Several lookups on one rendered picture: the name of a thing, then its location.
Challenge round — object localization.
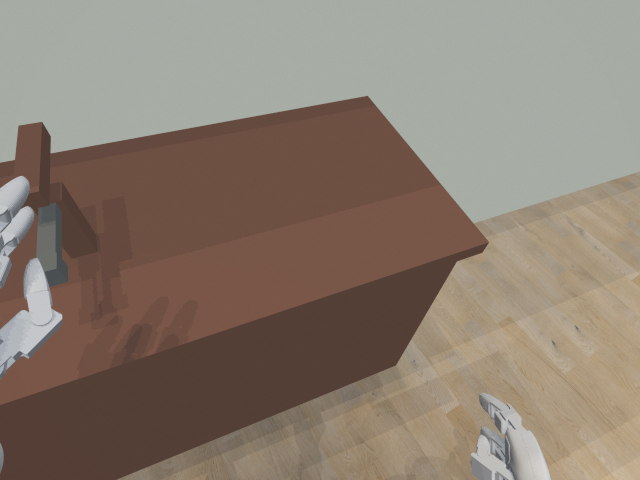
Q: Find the robot right hand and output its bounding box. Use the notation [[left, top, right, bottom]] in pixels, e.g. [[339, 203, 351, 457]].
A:
[[471, 393, 551, 480]]

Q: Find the tap lever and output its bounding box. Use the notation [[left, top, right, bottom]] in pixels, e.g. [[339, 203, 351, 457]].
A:
[[29, 203, 68, 287]]

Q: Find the robot left hand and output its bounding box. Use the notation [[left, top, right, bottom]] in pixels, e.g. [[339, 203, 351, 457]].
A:
[[0, 176, 62, 379]]

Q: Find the counter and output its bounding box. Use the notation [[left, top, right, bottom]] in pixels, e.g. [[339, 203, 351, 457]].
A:
[[0, 96, 489, 480]]

